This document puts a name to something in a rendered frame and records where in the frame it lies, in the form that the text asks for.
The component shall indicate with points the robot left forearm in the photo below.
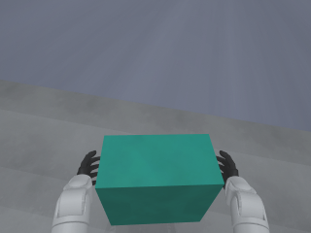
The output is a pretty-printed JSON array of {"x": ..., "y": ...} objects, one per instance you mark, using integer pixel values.
[{"x": 72, "y": 209}]

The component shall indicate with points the left robot hand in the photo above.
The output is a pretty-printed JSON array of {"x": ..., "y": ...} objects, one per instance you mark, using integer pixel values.
[{"x": 86, "y": 166}]

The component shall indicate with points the right robot hand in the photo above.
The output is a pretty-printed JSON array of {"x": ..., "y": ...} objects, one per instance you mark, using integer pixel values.
[{"x": 228, "y": 167}]

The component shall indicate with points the robot right forearm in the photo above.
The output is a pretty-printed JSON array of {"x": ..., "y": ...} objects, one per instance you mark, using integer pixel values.
[{"x": 246, "y": 208}]

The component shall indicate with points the carton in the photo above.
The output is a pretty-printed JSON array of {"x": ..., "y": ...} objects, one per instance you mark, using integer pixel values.
[{"x": 162, "y": 178}]

